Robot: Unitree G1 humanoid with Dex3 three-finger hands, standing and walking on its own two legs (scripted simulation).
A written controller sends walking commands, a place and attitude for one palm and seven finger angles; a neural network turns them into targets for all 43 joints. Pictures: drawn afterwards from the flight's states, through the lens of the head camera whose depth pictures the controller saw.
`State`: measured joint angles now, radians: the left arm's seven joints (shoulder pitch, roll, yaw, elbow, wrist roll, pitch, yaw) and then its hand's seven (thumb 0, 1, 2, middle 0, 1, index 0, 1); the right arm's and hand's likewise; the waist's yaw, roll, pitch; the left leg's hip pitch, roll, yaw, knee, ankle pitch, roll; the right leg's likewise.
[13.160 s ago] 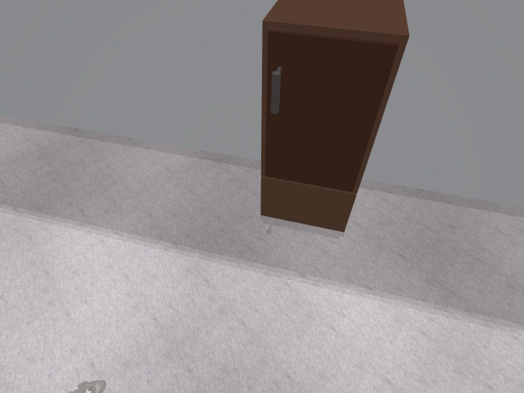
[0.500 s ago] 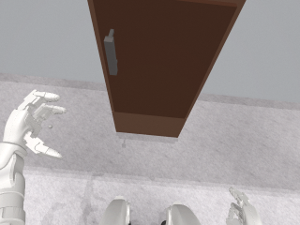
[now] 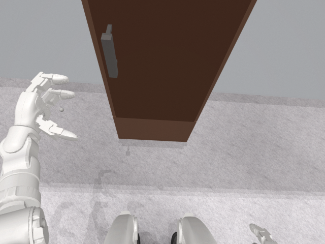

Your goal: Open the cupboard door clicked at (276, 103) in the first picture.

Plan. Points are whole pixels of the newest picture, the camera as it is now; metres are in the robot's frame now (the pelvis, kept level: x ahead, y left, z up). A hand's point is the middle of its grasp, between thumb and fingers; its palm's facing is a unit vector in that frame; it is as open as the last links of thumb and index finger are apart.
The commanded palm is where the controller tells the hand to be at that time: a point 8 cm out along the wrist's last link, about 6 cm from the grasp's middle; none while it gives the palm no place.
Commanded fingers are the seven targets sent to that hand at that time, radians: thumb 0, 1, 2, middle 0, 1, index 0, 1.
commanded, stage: move the hooked fingers beside the handle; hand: left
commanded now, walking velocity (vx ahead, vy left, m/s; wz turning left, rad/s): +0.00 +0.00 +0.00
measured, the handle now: (111, 52) +0.61 +0.14 +0.05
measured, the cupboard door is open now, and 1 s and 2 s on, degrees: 0 0 0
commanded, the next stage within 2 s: slide the fingers in behind the handle in 1.82 s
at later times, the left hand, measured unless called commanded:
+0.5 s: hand (80, 81) +0.51 +0.21 +0.04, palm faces -0.03 -1.00 -0.01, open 14.0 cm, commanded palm +0.50 +0.25 +0.04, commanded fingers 0.00 -0.50 0.30 -0.30 -1.20 -0.30 -1.20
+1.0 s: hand (88, 67) +0.56 +0.20 +0.04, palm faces -0.04 -1.00 -0.02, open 13.9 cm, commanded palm +0.54 +0.24 +0.04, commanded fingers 0.00 -0.50 0.30 -0.30 -1.20 -0.30 -1.20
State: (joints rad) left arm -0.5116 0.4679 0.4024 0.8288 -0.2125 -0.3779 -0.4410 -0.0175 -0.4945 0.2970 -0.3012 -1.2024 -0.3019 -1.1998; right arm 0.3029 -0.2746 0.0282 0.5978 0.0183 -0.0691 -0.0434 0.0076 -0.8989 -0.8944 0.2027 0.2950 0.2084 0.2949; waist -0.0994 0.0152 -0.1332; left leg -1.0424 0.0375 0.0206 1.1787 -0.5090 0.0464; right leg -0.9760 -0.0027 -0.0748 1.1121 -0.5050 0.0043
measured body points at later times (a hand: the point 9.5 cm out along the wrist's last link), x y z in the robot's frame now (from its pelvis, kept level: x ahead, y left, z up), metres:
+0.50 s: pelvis +0.00 +0.00 -0.02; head +0.15 +0.02 +0.41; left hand +0.50 +0.27 +0.04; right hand +0.02 -0.28 -0.12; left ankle +0.02 +0.09 -0.65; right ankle +0.01 -0.13 -0.65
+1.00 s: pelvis +0.00 +0.00 -0.02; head +0.19 +0.02 +0.39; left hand +0.55 +0.26 +0.04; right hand -0.03 -0.26 -0.12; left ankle +0.02 +0.09 -0.65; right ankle +0.01 -0.13 -0.65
